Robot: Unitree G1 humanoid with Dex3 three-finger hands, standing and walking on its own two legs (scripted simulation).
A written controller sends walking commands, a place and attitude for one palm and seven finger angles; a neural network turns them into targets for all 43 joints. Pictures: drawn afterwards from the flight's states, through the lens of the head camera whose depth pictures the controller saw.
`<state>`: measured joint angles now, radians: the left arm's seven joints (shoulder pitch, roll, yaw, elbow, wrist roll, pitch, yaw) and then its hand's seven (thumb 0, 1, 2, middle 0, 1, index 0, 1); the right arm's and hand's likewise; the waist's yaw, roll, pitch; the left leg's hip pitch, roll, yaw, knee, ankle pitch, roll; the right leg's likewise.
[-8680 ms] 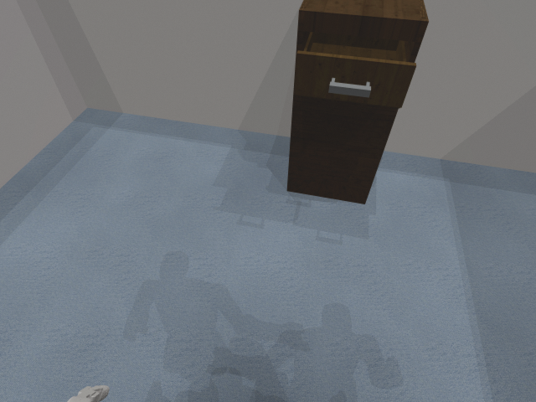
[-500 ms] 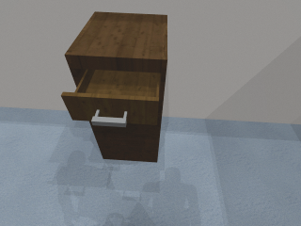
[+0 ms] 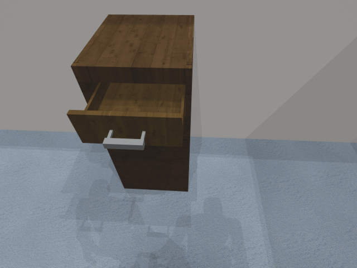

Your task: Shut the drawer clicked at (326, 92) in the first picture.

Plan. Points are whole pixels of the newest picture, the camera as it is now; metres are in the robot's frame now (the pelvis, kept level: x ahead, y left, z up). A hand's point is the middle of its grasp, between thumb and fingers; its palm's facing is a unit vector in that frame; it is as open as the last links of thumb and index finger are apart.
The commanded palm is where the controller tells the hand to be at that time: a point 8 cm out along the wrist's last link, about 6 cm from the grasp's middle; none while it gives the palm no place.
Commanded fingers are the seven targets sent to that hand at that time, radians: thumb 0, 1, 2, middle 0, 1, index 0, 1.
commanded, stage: shuffle to correct the standing spot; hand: left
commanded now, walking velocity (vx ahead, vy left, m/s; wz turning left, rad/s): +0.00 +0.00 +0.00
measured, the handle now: (125, 138) +0.49 +0.20 -0.04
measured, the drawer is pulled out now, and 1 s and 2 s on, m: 0.16 0.16 0.16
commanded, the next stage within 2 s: come to a stop and stand still in 0.20 s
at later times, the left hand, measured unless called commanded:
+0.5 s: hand out of the picture +0.03 +0.16 -0.18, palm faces +0.05 -0.98 -0.19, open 7.4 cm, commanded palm none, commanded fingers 0.00 0.90 0.90 -0.20 -0.30 -0.20 -0.30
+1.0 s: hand out of the picture +0.03 +0.19 -0.18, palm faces +0.02 -0.98 -0.19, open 7.4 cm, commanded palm none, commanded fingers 0.00 0.90 0.90 -0.20 -0.30 -0.20 -0.30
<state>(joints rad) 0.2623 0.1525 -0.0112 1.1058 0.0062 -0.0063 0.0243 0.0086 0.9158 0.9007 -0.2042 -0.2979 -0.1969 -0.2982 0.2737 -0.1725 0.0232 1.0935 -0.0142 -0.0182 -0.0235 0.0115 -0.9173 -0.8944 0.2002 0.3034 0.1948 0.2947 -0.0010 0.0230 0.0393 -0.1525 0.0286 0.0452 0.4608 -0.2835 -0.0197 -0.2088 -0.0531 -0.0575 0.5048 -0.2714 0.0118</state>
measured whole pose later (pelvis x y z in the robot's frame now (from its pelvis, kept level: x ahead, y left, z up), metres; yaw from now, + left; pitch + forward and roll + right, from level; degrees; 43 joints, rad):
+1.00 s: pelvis -0.01 +0.02 -0.01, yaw +0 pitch -3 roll -1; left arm 0.27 0.18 -0.01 0.99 0.02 0.02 0.03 0.01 0.91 0.90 -0.20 -0.30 -0.20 -0.30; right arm 0.21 -0.19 0.00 0.96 -0.02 0.01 -0.01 0.01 -0.92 -0.89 0.20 0.30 0.19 0.29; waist 0.00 -0.01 0.02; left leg -0.26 0.01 0.07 0.56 -0.25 0.04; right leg -0.21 -0.05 -0.06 0.54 -0.27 0.02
